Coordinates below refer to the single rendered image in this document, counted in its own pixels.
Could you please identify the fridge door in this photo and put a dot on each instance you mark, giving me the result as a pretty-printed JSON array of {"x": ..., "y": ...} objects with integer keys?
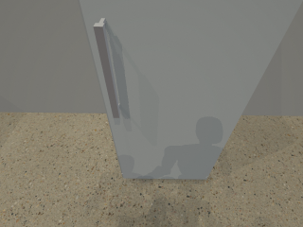
[{"x": 184, "y": 72}]

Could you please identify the handle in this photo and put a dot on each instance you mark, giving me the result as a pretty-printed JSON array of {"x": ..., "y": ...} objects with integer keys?
[{"x": 106, "y": 63}]

